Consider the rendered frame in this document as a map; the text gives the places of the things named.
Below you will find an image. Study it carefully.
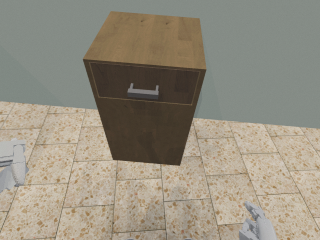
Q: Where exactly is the cabinet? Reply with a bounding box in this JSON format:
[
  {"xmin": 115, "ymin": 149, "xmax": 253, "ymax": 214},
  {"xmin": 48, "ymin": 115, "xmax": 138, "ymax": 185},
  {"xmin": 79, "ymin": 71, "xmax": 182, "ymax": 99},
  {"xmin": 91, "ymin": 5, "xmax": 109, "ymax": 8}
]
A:
[{"xmin": 83, "ymin": 11, "xmax": 207, "ymax": 166}]

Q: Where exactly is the drawer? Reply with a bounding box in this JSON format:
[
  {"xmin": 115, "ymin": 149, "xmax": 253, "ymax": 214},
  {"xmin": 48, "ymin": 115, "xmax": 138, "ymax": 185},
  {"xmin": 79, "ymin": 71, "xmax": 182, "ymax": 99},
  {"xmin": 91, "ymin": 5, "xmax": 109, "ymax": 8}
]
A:
[{"xmin": 90, "ymin": 62, "xmax": 199, "ymax": 105}]

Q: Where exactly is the left robot hand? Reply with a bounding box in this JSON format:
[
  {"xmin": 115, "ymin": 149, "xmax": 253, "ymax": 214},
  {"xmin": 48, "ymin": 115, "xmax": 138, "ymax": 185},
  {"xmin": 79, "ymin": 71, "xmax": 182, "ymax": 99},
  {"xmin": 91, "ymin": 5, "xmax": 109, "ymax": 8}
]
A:
[{"xmin": 0, "ymin": 137, "xmax": 29, "ymax": 193}]

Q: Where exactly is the handle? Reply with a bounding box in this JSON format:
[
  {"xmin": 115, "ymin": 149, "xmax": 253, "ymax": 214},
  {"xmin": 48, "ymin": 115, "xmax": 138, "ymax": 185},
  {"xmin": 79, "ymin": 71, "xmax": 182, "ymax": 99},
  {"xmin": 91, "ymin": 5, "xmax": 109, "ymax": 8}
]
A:
[{"xmin": 127, "ymin": 83, "xmax": 159, "ymax": 100}]

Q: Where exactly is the right robot hand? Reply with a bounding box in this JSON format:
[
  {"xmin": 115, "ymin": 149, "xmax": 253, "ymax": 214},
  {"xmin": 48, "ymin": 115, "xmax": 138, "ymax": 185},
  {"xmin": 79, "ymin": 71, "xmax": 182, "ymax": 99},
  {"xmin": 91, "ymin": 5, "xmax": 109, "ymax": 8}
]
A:
[{"xmin": 239, "ymin": 201, "xmax": 278, "ymax": 240}]

